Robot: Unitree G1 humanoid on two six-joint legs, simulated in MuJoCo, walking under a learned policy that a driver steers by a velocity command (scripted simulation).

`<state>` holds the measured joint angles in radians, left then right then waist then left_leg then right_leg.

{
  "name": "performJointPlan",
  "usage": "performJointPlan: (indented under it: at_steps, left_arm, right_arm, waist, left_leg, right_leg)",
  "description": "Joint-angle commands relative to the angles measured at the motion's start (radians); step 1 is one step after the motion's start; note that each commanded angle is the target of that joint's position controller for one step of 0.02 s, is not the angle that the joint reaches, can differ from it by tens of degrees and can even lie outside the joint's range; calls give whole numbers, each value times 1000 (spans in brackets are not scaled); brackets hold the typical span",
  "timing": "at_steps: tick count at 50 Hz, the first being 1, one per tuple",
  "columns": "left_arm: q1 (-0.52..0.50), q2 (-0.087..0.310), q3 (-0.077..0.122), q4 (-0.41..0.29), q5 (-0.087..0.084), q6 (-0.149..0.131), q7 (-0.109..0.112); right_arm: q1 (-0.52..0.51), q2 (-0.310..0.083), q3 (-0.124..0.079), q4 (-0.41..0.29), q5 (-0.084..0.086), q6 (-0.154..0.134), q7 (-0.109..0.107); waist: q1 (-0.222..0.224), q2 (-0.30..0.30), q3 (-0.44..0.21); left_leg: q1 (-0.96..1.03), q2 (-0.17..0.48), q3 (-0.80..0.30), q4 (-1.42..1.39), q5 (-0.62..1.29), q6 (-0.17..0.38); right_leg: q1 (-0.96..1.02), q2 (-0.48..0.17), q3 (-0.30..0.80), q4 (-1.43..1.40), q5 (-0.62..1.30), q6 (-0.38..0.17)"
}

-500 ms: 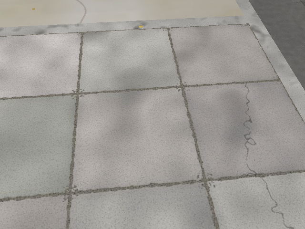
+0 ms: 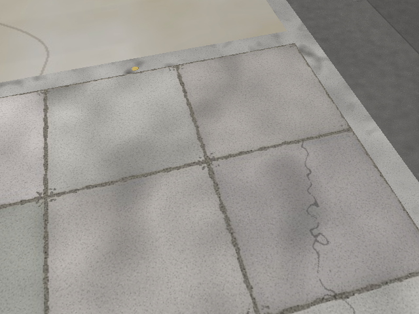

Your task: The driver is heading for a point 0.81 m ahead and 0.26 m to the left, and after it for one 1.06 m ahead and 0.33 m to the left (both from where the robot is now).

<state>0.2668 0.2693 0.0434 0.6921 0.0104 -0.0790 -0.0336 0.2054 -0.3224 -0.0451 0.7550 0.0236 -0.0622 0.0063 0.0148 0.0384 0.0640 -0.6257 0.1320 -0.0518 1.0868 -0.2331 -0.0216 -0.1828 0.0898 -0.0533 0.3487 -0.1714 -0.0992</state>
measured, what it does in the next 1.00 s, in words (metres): walks ahead, turning left: left foot, then right foot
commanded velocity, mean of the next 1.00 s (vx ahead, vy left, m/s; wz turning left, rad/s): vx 0.50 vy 0.00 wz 0.47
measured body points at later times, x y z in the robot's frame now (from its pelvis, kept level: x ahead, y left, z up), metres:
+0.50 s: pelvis +0.29 +0.09 +0.00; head +0.33 +0.10 +0.44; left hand +0.36 +0.39 -0.10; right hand +0.48 -0.16 -0.10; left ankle +0.31 +0.16 -0.74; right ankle +0.31 -0.08 -0.66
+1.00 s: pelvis +0.58 +0.12 +0.00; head +0.60 +0.12 +0.45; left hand +0.51 +0.40 -0.10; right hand +0.84 -0.04 -0.11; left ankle +0.50 +0.25 -0.66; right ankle +0.64 +0.03 -0.74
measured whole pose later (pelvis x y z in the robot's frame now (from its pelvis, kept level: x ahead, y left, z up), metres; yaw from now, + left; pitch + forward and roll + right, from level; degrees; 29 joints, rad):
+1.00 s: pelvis +0.58 +0.12 +0.00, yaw +33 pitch +1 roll -1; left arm 0.28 0.26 0.05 0.74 0.01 -0.10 -0.01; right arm 0.26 -0.32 -0.07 0.67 0.02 -0.02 0.00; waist 0.03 0.05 0.02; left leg -0.56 0.04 -0.08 1.13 -0.32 0.00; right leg -0.20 0.03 -0.06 0.38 -0.20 -0.03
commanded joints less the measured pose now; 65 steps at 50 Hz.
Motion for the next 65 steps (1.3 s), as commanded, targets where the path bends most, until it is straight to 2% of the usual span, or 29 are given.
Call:
performJointPlan:
  at_steps: [1,5,10,13,15,16,17,18,19,20,21,22,26,30,34,38,39,40,41,42,43,44,47,50,56,60,62,64,65]
  left_arm:
    - [-22,139,41,-36,7,-31,14]
    - [-15,151,41,-9,4,-30,25]
    - [58,174,53,49,-12,-1,33]
    - [39,206,64,51,-19,26,48]
    - [19,227,67,42,-18,42,64]
    - [9,214,59,34,-19,42,71]
    - [85,121,28,-12,3,21,65]
    - [91,87,6,-23,8,-16,45]
    - [-5,165,25,-45,-33,-44,24]
    - [-63,167,20,-67,-47,-60,18]
    - [-81,156,20,-69,-27,-66,24]
    - [-78,168,29,-65,-6,-59,30]
    - [-41,129,21,-61,9,-21,36]
    - [-198,81,0,-95,5,-23,35]
    - [-282,112,11,-116,-17,-38,19]
    - [-157,165,44,-87,-19,-54,18]
    - [-53,196,59,-73,-5,-60,25]
    - [88,250,72,-64,2,-55,34]
    - [130,311,88,-24,8,-41,22]
    - [83,200,66,-52,-10,-39,19]
    - [45,151,52,-56,-12,-33,25]
    - [5,137,44,-57,-2,-29,26]
    - [-14,102,33,-24,4,-34,27]
    - [8,128,42,15,-7,-44,22]
    - [40,179,50,72,-28,-23,24]
    - [117,203,53,124,-44,0,23]
    - [105,226,58,134,-48,13,29]
    - [88,191,41,128,-40,13,34]
    - [107,97,10,90,-10,5,33]
  right_arm:
    - [28,-63,-18,-36,-1,7,-4]
    - [-64,-32,-9,-58,-1,-9,15]
    - [-178,-15,2,-124,-3,-14,49]
    - [-159,-39,-10,-155,-4,-10,66]
    - [6,-103,-45,-133,-4,0,60]
    - [163,-158,-75,-102,-1,5,46]
    - [264,-269,-106,-91,-4,12,26]
    - [248,-250,-93,-113,0,2,29]
    - [233,-181,-73,-114,-6,-2,29]
    - [185,-148,-65,-117,-5,-5,26]
    - [119,-130,-59,-126,-3,-4,25]
    - [71,-98,-47,-140,-9,-5,23]
    - [38,-120,-52,-144,-14,-7,3]
    - [79,-146,-61,-117,-2,7,-18]
    - [144,-147,-63,-90,6,22,-24]
    - [113,-121,-59,-95,0,30,-25]
    - [114,-76,-43,-105,-6,27,-21]
    - [151,-10,-20,-122,-30,24,-19]
    - [278,4,-11,-157,13,14,-17]
    - [245,-107,-33,-118,22,17,-22]
    - [134,-147,-46,-132,12,23,-20]
    - [88,-131,-46,-139,1,28,-21]
    - [70,-68,-42,-152,3,31,-8]
    - [34,-21,-26,-162,-5,34,-6]
    - [-137,12,-1,-190,-11,3,23]
    - [-233,-10,-6,-229,-3,-11,35]
    - [-173,-48,-24,-217,-5,-19,36]
    - [87,-132,-69,-142,-19,-17,19]
    - [242,-218,-89,-124,-43,-8,1]
  waist:
    - [-9,-74,-35]
    - [34,-80,-2]
    - [79,-63,39]
    - [37,-102,-11]
    - [-63,-128,-131]
    - [-153,-91,-215]
    - [-131,114,-338]
    - [-103,168,-470]
    - [-147,88,-395]
    - [-127,26,-260]
    - [-79,-50,-164]
    - [-45,-44,-120]
    - [4,2,-87]
    - [-55,36,-67]
    - [-89,58,-76]
    - [-3,94,-101]
    - [48,62,-189]
    - [82,-94,-335]
    - [8,-442,-383]
    - [40,-262,-277]
    - [64,-171,-165]
    - [49,-104,-113]
    - [13,-149,-59]
    - [7,-125,-40]
    - [52,-101,-19]
    - [63,-118,7]
    - [6,-133,-24]
    - [-133,-108,-198]
    - [-168,58,-364]
  left_leg:
    - [-39,15,-45,-99,165,-21]
    - [-9,-24,-4,-343,378,-9]
    - [-106,-49,38,-476,295,39]
    - [-39,-108,109,-494,131,90]
    - [200,-185,155,-495,71,140]
    - [468,-186,103,-552,140,185]
    - [861,60,-328,-554,101,333]
    - [1044,205,-789,-712,25,464]
    - [1014,181,-682,-756,-37,408]
    - [872,142,-539,-769,-7,365]
    - [716,99,-442,-783,86,335]
    - [607,65,-372,-805,198,320]
    - [407,9,-255,-856,390,329]
    - [332,-73,-172,-833,293,256]
    - [406,-37,-274,-773,166,226]
    - [466,-21,-362,-626,174,178]
    - [421,-73,-317,-466,172,145]
    - [289,-159,-210,-175,-89,104]
    - [-66,-235,-122,107,-393,59]
    - [-153,-155,-150,212,-314,42]
    - [-165,-126,-117,224,-217,36]
    - [-127,-94,-96,202,-150,30]
    - [-44,-48,-78,97,-75,27]
    - [-68,-49,-66,-25,-48,17]
    - [3,-52,26,-390,206,15]
    - [53,-83,45,-516,161,43]
    - [172,-112,56,-578,124,70]
    - [597,-98,44,-599,185,122]
    - [928,155,-251,-580,157,202]
  right_leg:
    - [25,-278,121,-208,279,-135]
    - [61,-259,7,-235,247,-83]
    - [266,-335,-28,-177,354,-76]
    - [343,-353,-60,-36,720,-46]
    - [312,-330,-98,219,977,-10]
    - [163,-291,-120,453,866,28]
    - [-242,-160,-120,833,286,93]
    - [-488,4,88,1052,-414,117]
    - [-598,-69,191,1080,-367,96]
    - [-615,-114,170,1006,-284,80]
    - [-586,-152,153,898,-228,82]
    - [-522,-179,148,824,-188,92]
    - [-422,-182,110,671,-107,163]
    - [-339,-126,87,345,173,189]
    - [-282,-86,120,181,234,175]
    - [-124,-92,124,101,125,99]
    - [61,-159,169,102,106,54]
    - [314,-341,365,107,44,1]
    - [516,-525,865,-21,-252,-156]
    - [439,-501,849,-65,-444,-129]
    - [327,-456,660,-66,-378,-86]
    - [221,-411,532,-77,-223,-68]
    - [83,-328,325,-138,-3,-68]
    - [75,-335,246,-181,117,-108]
    - [98,-303,92,-198,234,-92]
    - [166,-346,129,-159,287,-79]
    - [186,-352,137,-77,419,-57]
    - [41,-266,72,235,489,4]
    - [-238,-171,20,590,109,63]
